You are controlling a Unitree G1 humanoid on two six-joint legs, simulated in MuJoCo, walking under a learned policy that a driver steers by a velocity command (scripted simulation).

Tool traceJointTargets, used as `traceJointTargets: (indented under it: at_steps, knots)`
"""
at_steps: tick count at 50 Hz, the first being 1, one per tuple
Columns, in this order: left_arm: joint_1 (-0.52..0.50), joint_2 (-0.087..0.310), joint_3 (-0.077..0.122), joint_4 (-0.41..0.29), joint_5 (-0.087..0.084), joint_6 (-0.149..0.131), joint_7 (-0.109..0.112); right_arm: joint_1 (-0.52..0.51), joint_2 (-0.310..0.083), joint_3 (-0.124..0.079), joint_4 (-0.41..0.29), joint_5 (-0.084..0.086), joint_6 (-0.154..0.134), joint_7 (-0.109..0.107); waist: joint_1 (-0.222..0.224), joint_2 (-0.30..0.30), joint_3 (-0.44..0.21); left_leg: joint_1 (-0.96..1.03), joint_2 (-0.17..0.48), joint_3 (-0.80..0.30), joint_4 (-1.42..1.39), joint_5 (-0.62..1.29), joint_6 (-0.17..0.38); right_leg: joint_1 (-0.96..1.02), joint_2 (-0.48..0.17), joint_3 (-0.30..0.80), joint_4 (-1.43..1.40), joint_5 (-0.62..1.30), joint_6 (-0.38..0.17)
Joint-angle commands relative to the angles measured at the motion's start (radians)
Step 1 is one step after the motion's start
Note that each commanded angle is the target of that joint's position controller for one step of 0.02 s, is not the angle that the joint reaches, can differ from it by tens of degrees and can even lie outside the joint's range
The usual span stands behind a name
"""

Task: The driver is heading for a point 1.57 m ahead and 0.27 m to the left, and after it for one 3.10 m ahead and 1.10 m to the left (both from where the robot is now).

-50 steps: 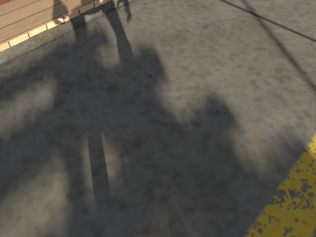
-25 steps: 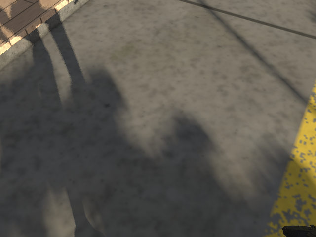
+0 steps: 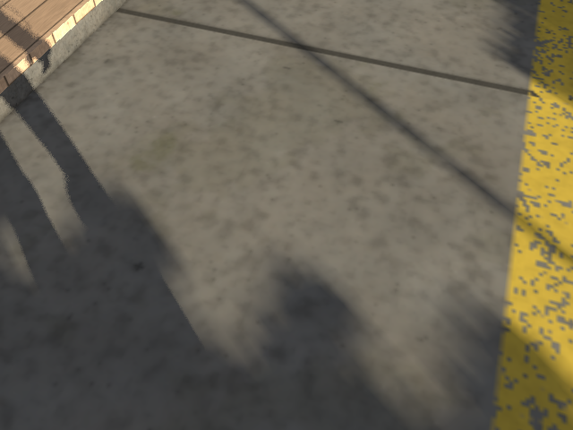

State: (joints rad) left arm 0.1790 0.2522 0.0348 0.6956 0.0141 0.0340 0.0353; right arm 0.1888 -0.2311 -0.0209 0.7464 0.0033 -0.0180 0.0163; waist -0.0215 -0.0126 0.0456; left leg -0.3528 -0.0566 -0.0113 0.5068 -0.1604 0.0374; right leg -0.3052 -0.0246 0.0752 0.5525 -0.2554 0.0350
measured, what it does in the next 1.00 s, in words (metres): walks ahead, turning left: right foot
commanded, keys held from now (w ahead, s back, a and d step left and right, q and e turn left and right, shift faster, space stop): q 0.32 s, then w+q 0.20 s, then w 0.22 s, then w+e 0.26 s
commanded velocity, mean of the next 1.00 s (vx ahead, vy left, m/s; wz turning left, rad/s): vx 0.25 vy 0.00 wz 0.27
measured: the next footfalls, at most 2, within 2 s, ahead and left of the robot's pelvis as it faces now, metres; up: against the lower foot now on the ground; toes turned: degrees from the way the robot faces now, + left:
right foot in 0.72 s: +0.21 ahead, -0.08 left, +0.00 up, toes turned +24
left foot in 1.12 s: +0.35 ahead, +0.24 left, +0.00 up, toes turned +11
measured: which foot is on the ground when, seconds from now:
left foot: down 0.00-0.72, up 0.74-1.00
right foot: down 0.00-0.26, up 0.28-0.70, down 0.72-1.00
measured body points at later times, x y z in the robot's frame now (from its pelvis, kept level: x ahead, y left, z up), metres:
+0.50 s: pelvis +0.04 +0.03 +0.01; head +0.07 +0.05 +0.46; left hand +0.14 +0.33 -0.08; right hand +0.23 -0.21 -0.07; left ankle +0.04 +0.10 -0.73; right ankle +0.09 -0.13 -0.67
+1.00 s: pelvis +0.20 +0.04 +0.02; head +0.23 +0.03 +0.46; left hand +0.10 +0.30 -0.10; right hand +0.48 -0.12 -0.07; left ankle +0.26 +0.23 -0.69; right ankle +0.17 -0.09 -0.73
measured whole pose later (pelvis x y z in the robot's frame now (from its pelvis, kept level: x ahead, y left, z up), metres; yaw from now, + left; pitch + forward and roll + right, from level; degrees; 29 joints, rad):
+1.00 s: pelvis +0.20 +0.04 +0.02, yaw +18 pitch +2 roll +1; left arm 0.45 0.25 0.05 0.80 -0.02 -0.05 0.01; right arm 0.12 -0.28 -0.05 0.64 0.00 -0.09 0.02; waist 0.10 0.04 0.01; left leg -0.56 0.03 -0.06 0.67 -0.14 -0.04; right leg -0.09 0.02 0.12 0.32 -0.26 -0.03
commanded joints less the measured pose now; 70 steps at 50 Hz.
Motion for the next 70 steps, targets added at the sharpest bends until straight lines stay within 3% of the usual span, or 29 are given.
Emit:
traceJointTargets:
  at_steps: [1,2,5,8,12,13,14,15,16,18,21,25,31,35,36,37,38,40,43,47,51,54,55,56,57,58,59,62,70]
  knots:
    - [0.057,0.190,0.057,-0.063,0.014,-0.005,0.015,-0.041,-0.146,-0.039,-0.092,0.001,-0.010,-0.001,0.024,-0.003,-0.086,-0.132,0.117,-0.206,-0.119,-0.230,0.053,0.200,-0.096,0.054,-0.074,0.073,-0.089]
    - [0.065,0.186,0.067,-0.044,0.008,-0.004,0.013,-0.051,-0.140,-0.040,-0.100,0.004,-0.010,-0.003,0.028,-0.104,-0.072,-0.117,0.057,-0.113,-0.056,-0.246,0.023,0.127,-0.106,0.068,-0.107,-0.044,-0.119]
    - [0.034,0.162,0.067,-0.059,0.003,-0.019,0.017,-0.030,-0.134,-0.052,-0.105,0.004,0.004,-0.007,0.025,-0.203,-0.055,-0.144,0.007,-0.009,0.174,-0.150,-0.007,0.118,-0.223,0.164,-0.174,0.101,-0.169]
    - [-0.008,0.165,0.072,-0.079,-0.013,-0.035,0.030,-0.013,-0.129,-0.064,-0.124,0.004,0.020,0.004,0.024,-0.173,-0.080,-0.159,0.052,0.014,0.322,-0.305,-0.015,0.138,-0.320,0.178,-0.117,0.426,-0.226]
    - [-0.035,0.180,0.083,-0.075,-0.031,-0.017,0.030,0.034,-0.126,-0.076,-0.120,0.013,0.037,0.017,0.003,-0.122,-0.092,0.042,0.019,0.062,0.073,-0.051,0.013,0.051,-0.219,0.001,0.008,0.318,-0.126]
    - [0.018,0.150,0.081,-0.066,-0.021,-0.017,0.026,0.037,-0.185,-0.095,-0.135,0.006,0.037,0.010,0.022,0.034,-0.094,0.125,0.086,-0.098,-0.029,0.185,0.056,-0.035,-0.136,-0.093,0.176,0.129,-0.058]
    - [-0.022,0.098,0.061,-0.120,0.007,-0.020,0.027,0.050,-0.315,-0.123,-0.163,-0.006,0.035,0.003,0.018,0.315,-0.080,0.227,0.325,-0.514,-0.144,0.389,0.238,-0.304,0.039,-0.162,0.432,-0.280,0.047]
    - [-0.088,0.102,0.058,-0.136,0.000,-0.027,0.029,0.136,-0.277,-0.105,-0.158,-0.036,0.016,0.009,-0.052,0.268,-0.172,0.290,0.410,-0.652,-0.178,0.449,0.350,-0.355,0.061,0.011,0.633,-0.465,0.042]
    - [-0.074,0.124,0.062,-0.125,-0.013,-0.028,0.027,0.099,-0.252,-0.094,-0.161,-0.035,-0.002,0.007,-0.027,0.175,-0.169,0.308,0.396,-0.566,-0.141,0.471,0.330,-0.386,0.035,0.047,0.715,-0.416,0.036]
    - [-0.051,0.145,0.073,-0.096,-0.005,-0.038,0.025,0.059,-0.231,-0.093,-0.158,0.013,-0.003,-0.013,-0.003,0.059,-0.176,0.316,0.301,-0.467,-0.151,0.102,0.234,-0.423,-0.008,0.045,0.648,-0.249,0.019]
    - [-0.087,0.124,0.069,-0.100,-0.017,-0.058,0.002,0.047,-0.206,-0.079,-0.170,0.013,0.012,-0.038,-0.005,0.122,-0.122,0.243,0.220,-0.445,-0.257,-0.272,0.200,-0.367,0.001,0.015,0.475,-0.097,0.019]
    - [-0.125,0.098,0.057,-0.094,-0.018,-0.097,-0.018,0.070,-0.223,-0.089,-0.167,0.011,0.008,-0.051,-0.021,0.138,-0.094,0.213,0.193,-0.426,-0.271,-0.259,0.203,-0.271,0.036,0.003,0.211,-0.052,0.027]
    - [-0.129,0.103,0.050,-0.082,-0.030,-0.136,-0.045,0.098,-0.218,-0.084,-0.148,0.013,0.002,-0.031,-0.038,0.155,-0.070,0.119,0.205,-0.463,-0.259,-0.322,0.202,-0.096,0.043,-0.027,0.019,0.013,-0.004]
    - [-0.013,0.112,0.057,-0.051,-0.026,-0.155,-0.043,0.075,-0.166,-0.062,-0.149,0.009,0.000,-0.018,0.042,0.123,-0.069,-0.010,0.142,-0.440,-0.159,-0.389,0.134,0.164,0.017,-0.034,-0.122,0.042,-0.063]
    - [0.087,0.145,0.065,-0.034,-0.018,-0.157,-0.035,0.054,-0.113,-0.045,-0.161,0.005,-0.006,-0.017,0.083,0.060,-0.092,-0.113,0.092,-0.372,-0.002,-0.401,0.090,0.290,-0.094,0.086,-0.160,-0.040,-0.105]
    - [0.166,0.225,0.079,-0.013,0.001,-0.153,-0.032,0.074,-0.056,-0.029,-0.181,0.014,-0.018,-0.018,0.072,-0.133,-0.102,-0.296,-0.033,-0.176,0.264,-0.378,0.030,0.408,-0.244,0.368,-0.276,-0.282,-0.204]
    - [0.227,0.256,0.095,0.016,-0.001,-0.149,-0.045,0.017,-0.139,-0.048,-0.214,0.028,-0.033,-0.026,0.096,-0.221,-0.020,-0.488,-0.011,-0.110,0.453,-0.448,0.007,0.383,-0.371,0.650,-0.365,-0.478,-0.319]
    - [0.178,0.168,0.064,-0.001,-0.024,-0.144,-0.045,0.012,-0.194,-0.066,-0.186,0.015,-0.052,-0.018,0.069,-0.122,0.040,-0.536,0.072,-0.106,0.572,-0.292,-0.005,0.340,-0.304,0.552,-0.367,-0.416,-0.303]
    - [0.147,0.150,0.048,-0.012,-0.021,-0.128,-0.042,-0.037,-0.151,-0.059,-0.186,-0.007,-0.074,-0.005,0.060,-0.096,0.022,-0.459,0.107,-0.059,0.483,-0.125,-0.031,0.273,-0.193,0.367,-0.386,-0.130,-0.258]
    - [0.171,0.170,0.054,0.010,-0.030,-0.108,-0.023,-0.141,-0.070,-0.030,-0.198,-0.007,-0.087,0.006,0.084,-0.117,0.001,-0.235,0.057,0.001,0.196,0.027,-0.082,0.141,-0.104,0.194,-0.371,0.127,-0.235]
    - [0.234,0.202,0.064,0.032,-0.045,-0.096,-0.019,-0.204,-0.107,-0.040,-0.207,0.015,-0.095,0.017,0.096,-0.124,-0.011,-0.081,0.029,-0.022,0.036,0.098,-0.092,0.117,-0.136,0.243,-0.331,0.122,-0.228]
    - [0.215,0.203,0.067,0.029,-0.050,-0.087,-0.016,-0.137,-0.154,-0.062,-0.193,0.023,-0.100,0.010,0.031,-0.128,-0.031,0.075,0.043,-0.038,-0.049,0.086,-0.050,0.114,-0.151,0.286,-0.258,0.131,-0.187]
    - [0.211,0.182,0.061,0.025,-0.044,-0.087,-0.017,-0.059,-0.178,-0.076,-0.173,0.018,-0.100,0.001,-0.012,-0.119,-0.071,0.205,0.049,-0.030,-0.078,0.068,-0.025,0.085,-0.113,0.266,-0.173,0.194,-0.162]
    - [0.194,0.134,0.045,0.008,-0.032,-0.090,-0.022,0.076,-0.222,-0.093,-0.156,0.006,-0.102,-0.010,-0.081,-0.072,-0.173,0.417,0.153,-0.116,-0.070,0.037,0.024,-0.008,-0.053,0.215,0.040,0.158,-0.126]
    - [0.256,0.048,0.020,-0.026,-0.036,-0.100,-0.017,0.214,-0.313,-0.115,-0.134,-0.018,-0.089,-0.019,-0.100,0.180,-0.346,0.755,0.391,-0.446,-0.093,-0.133,0.137,-0.298,0.068,0.070,0.393,-0.087,-0.058]
    - [0.301,0.085,0.024,-0.036,-0.057,-0.107,-0.013,0.239,-0.282,-0.108,-0.112,-0.016,-0.079,-0.007,-0.077,0.344,-0.361,0.731,0.484,-0.728,-0.207,-0.324,0.206,-0.444,0.055,0.070,0.602,-0.332,-0.043]
    - [0.252,0.160,0.046,-0.025,-0.069,-0.102,-0.014,0.182,-0.205,-0.086,-0.113,-0.008,-0.077,-0.007,-0.070,0.232,-0.214,0.612,0.451,-0.629,-0.230,-0.384,0.184,-0.503,-0.002,0.085,0.694,-0.253,-0.044]
    - [0.143,0.139,0.051,-0.036,-0.045,-0.087,-0.025,0.056,-0.120,-0.060,-0.101,-0.016,-0.075,-0.008,-0.015,0.132,-0.036,0.340,0.333,-0.303,-0.292,-0.086,0.142,-0.444,-0.080,0.047,0.645,-0.076,-0.044]
    - [0.002,0.074,0.025,-0.095,-0.035,-0.074,-0.059,0.028,-0.181,-0.082,-0.033,-0.007,-0.094,-0.015,-0.002,0.074,0.021,0.250,0.296,0.025,-0.373,0.222,0.144,-0.396,-0.094,-0.002,0.329,0.225,-0.023]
